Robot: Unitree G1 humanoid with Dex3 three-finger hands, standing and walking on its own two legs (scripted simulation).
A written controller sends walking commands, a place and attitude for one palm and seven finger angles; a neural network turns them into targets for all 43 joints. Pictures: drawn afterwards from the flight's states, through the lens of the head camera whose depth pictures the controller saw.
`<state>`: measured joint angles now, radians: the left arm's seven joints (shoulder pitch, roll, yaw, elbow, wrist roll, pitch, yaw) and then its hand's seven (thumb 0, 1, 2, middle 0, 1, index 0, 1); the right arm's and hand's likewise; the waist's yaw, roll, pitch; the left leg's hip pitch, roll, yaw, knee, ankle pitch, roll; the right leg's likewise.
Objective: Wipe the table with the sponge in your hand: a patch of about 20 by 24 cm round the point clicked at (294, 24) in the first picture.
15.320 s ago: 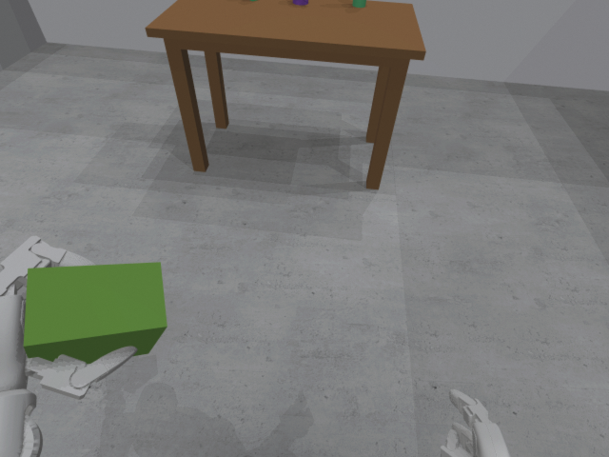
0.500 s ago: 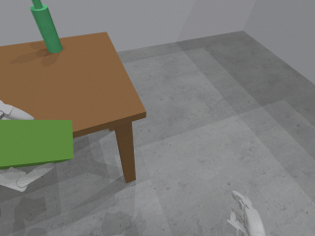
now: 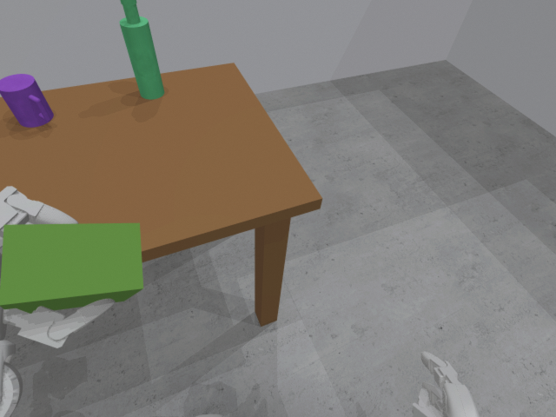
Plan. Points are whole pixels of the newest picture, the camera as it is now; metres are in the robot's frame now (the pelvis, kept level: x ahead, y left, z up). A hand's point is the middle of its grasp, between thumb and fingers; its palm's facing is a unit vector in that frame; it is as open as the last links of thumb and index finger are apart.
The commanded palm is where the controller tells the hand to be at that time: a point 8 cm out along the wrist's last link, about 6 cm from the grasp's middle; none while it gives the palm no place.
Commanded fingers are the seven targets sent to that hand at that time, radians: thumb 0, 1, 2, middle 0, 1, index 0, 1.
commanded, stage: shuffle to correct the standing spot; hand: left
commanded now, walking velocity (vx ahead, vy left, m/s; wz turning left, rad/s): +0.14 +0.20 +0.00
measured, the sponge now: (93, 268) +0.24 +0.22 +0.15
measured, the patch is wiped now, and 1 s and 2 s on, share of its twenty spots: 0.00 0.00 0.00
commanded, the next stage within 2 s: come to a stop and stand still in 1.52 s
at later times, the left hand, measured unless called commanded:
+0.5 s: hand out of the picture +0.21 +0.36 +0.17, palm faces +0.39 -0.85 -0.36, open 10.7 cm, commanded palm +0.15 +0.41 +0.19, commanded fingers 0.00 0.10 1.30 -1.20 -1.60 -1.20 -1.60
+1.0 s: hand out of the picture +0.23 +0.45 +0.17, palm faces +0.42 -0.84 -0.33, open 10.7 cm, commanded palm +0.17 +0.49 +0.19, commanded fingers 0.00 0.10 1.30 -1.20 -1.60 -1.20 -1.60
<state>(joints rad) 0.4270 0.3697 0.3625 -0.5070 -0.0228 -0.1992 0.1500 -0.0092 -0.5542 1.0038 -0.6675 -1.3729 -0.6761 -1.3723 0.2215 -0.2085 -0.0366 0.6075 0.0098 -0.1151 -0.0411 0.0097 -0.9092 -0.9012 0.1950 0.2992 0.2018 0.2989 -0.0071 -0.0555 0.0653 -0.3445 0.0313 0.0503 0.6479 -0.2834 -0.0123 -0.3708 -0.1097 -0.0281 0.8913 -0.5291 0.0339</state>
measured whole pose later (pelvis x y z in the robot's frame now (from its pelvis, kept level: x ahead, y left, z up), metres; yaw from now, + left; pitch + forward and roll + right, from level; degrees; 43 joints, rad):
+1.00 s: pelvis +0.01 +0.21 +0.01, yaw +1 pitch -1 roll +1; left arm 0.42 0.31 0.31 -0.46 -0.01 -0.19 0.15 -0.01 -0.55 1.00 -0.67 -1.37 -0.67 -1.37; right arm 0.24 -0.24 0.00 0.65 0.00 -0.11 -0.05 0.01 -0.91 -0.90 0.20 0.30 0.21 0.30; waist 0.02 -0.04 0.04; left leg -0.35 0.06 0.07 0.59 -0.22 0.01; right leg -0.20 -0.08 -0.12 0.55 -0.33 0.01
